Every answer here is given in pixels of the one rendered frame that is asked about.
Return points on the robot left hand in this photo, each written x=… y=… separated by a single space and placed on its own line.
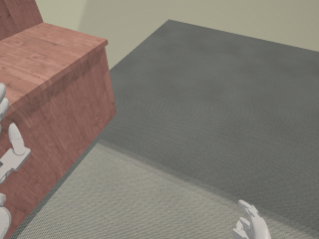
x=16 y=156

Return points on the left robot forearm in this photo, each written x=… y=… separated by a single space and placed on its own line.
x=5 y=217

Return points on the robot right hand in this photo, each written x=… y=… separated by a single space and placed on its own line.
x=255 y=228

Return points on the counter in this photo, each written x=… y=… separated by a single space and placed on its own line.
x=60 y=94

